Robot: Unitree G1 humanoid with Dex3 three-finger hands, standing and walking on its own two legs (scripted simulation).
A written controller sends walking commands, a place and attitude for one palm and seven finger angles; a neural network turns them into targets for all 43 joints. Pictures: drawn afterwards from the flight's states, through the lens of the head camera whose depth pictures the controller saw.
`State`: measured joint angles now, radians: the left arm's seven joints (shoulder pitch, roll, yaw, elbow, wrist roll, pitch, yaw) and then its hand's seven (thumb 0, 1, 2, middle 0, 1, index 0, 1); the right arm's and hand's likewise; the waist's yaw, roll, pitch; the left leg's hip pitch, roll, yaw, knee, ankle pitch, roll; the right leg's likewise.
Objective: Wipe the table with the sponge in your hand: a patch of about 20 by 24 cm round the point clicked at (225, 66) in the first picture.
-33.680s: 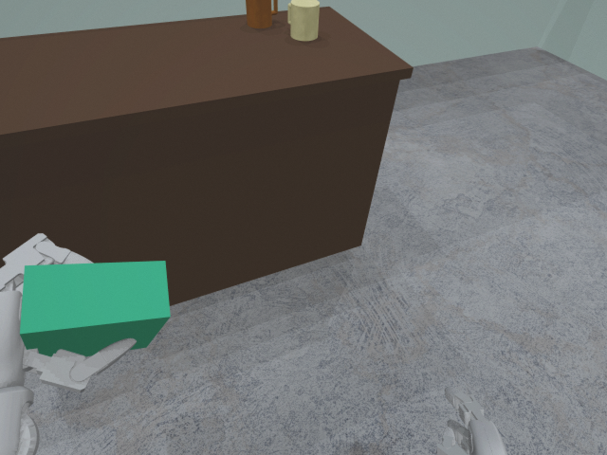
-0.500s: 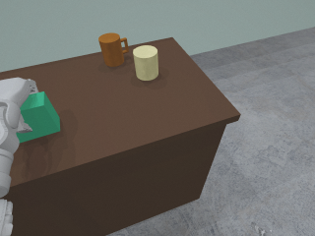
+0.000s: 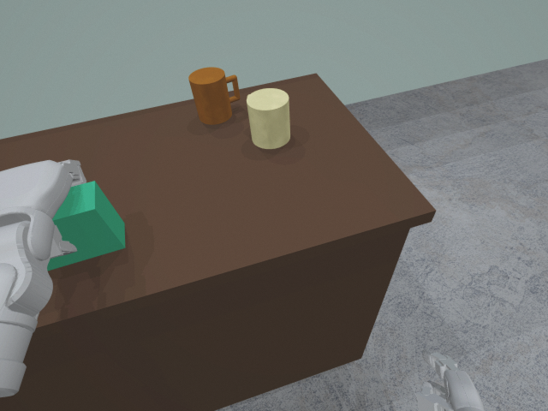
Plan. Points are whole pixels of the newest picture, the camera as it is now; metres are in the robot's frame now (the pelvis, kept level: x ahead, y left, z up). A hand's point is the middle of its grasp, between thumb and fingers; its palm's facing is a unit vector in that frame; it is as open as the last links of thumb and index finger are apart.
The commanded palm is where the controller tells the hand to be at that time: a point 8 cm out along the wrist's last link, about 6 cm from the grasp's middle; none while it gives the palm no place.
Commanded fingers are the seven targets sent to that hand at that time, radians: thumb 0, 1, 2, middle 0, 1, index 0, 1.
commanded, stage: wipe back along the first lane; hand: left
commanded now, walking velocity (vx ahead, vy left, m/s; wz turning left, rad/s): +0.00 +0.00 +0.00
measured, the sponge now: (70, 236) +0.31 +0.35 +0.10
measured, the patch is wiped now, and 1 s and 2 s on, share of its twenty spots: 0.90 0.90 0.90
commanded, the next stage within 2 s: lift the sponge slowly off the table in 0.32 s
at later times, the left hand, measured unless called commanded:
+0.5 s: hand (55, 246) +0.26 +0.31 +0.15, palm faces +0.08 -0.02 -1.00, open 9.8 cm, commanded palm +0.23 +0.30 +0.18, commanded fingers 0.00 0.10 1.30 -1.20 -1.60 -1.20 -1.60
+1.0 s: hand (54, 251) +0.25 +0.31 +0.15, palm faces +0.03 -0.02 -1.00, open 9.8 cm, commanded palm +0.22 +0.30 +0.21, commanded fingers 0.00 0.10 1.30 -1.20 -1.60 -1.20 -1.60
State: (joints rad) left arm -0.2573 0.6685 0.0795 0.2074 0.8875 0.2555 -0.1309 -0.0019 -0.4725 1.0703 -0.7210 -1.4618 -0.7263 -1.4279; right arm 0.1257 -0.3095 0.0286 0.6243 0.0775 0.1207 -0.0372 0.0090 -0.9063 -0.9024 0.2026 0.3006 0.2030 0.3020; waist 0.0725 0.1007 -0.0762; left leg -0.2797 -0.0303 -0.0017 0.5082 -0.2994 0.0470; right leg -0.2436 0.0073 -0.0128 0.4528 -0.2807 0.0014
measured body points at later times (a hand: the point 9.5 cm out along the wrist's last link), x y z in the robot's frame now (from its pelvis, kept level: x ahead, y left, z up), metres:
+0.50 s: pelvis -0.01 +0.00 +0.00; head -0.01 -0.04 +0.45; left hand +0.26 +0.31 +0.20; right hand +0.23 -0.21 -0.09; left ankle -0.03 +0.09 -0.74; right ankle -0.03 -0.13 -0.74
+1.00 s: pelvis -0.02 -0.02 +0.00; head -0.02 -0.06 +0.45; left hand +0.25 +0.30 +0.21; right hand +0.21 -0.24 -0.09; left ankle -0.03 +0.09 -0.74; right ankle -0.03 -0.13 -0.74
